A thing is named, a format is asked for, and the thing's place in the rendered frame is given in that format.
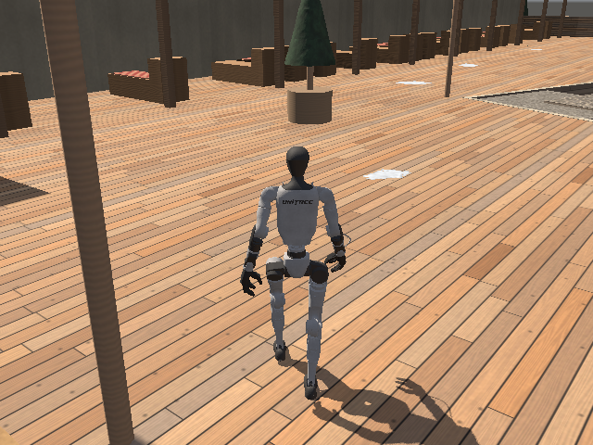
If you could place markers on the robot foot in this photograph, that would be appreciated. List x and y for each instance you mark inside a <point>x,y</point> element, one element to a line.
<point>279,353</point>
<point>310,391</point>

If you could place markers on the right robot forearm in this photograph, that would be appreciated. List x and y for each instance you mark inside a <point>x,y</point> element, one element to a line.
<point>338,243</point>

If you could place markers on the left robot upper arm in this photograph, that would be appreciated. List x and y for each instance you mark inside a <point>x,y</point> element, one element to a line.
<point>267,196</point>

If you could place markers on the left robot forearm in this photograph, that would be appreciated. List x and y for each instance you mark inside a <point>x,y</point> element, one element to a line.
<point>252,251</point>

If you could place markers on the right robot foot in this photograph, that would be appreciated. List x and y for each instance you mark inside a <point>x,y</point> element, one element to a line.
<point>310,391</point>

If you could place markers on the right robot hand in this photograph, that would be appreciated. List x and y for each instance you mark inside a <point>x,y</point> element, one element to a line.
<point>333,258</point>

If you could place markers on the left robot foot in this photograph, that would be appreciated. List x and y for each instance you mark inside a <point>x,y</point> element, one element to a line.
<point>279,353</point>

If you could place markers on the left robot hand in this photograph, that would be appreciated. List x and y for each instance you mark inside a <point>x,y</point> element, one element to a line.
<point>246,282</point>

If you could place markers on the right robot upper arm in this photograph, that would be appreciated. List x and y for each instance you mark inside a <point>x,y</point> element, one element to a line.
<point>326,196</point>

